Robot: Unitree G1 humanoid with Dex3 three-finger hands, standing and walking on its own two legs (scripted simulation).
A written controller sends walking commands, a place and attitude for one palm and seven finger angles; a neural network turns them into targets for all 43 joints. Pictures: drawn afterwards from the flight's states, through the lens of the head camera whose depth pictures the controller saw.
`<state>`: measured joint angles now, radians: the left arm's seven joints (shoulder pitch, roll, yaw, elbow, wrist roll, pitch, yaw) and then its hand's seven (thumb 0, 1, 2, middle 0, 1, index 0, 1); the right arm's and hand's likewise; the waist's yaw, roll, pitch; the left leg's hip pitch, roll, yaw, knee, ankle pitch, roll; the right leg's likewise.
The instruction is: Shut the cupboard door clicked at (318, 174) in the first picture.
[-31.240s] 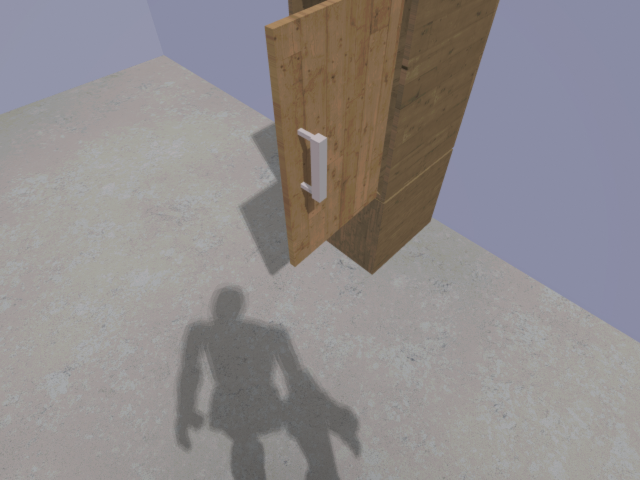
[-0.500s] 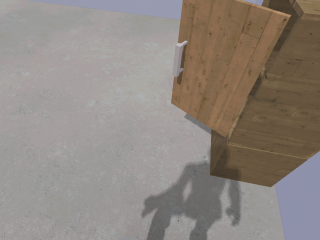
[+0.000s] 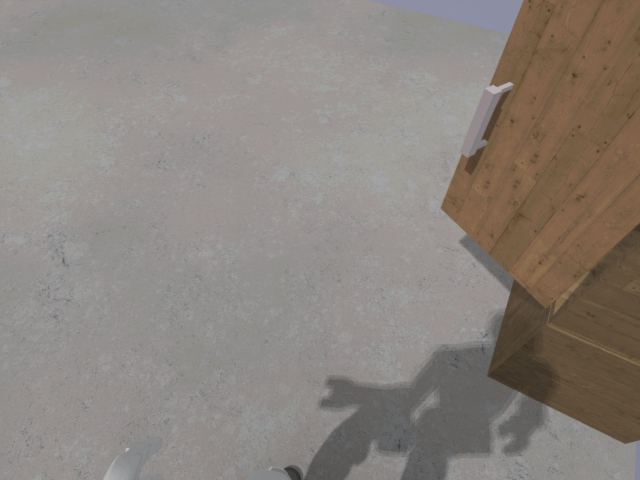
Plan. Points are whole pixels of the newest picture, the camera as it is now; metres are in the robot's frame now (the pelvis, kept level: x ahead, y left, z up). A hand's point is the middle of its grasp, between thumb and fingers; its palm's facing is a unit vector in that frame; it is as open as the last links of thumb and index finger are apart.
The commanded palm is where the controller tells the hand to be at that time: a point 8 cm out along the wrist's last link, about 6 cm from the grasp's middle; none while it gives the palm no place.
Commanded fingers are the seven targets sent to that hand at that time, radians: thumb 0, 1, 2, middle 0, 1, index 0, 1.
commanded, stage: walk to a spot facing it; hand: left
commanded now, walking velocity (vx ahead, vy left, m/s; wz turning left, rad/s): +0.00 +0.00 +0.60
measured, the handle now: (486, 120) +0.76 -0.32 -0.01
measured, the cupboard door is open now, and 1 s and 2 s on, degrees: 60 60 60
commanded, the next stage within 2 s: turn to face it in 1.56 s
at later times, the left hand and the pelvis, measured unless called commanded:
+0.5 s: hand out of the picture +0.02 +0.24 -0.16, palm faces +0.32 -0.90 -0.29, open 7.4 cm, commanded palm none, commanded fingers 0.00 0.90 0.90 -0.20 -0.30 -0.20 -0.30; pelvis +0.02 +0.00 +0.00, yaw +19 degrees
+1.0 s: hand out of the picture -0.04 +0.22 -0.17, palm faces +0.60 -0.77 -0.23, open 7.4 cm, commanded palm none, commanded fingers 0.00 0.90 0.90 -0.20 -0.30 -0.20 -0.30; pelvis +0.04 +0.01 +0.00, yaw +37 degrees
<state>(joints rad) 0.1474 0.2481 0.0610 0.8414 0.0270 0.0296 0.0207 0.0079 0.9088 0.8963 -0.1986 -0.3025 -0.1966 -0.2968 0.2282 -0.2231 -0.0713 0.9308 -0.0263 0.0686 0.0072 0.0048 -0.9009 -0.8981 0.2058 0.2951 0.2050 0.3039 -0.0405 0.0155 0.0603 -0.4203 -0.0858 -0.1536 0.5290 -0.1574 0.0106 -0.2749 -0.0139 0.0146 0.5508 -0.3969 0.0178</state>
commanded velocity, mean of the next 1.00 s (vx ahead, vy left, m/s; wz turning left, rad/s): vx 0.07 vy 0.00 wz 0.60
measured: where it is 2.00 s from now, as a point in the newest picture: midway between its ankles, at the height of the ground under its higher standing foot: (233, 469)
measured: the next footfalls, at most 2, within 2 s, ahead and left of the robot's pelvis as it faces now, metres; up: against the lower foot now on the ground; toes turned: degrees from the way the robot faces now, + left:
left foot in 0.28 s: +0.03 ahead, +0.14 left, +0.00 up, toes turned +15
right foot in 0.56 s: +0.12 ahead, -0.11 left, +0.00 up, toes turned +19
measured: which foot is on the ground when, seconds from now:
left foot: down 0.00-0.00, up 0.02-0.26, down 0.28-0.56, up 0.58-0.84, down 0.86-1.00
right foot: down 0.00-0.28, up 0.30-0.54, down 0.56-0.86, up 0.88-1.00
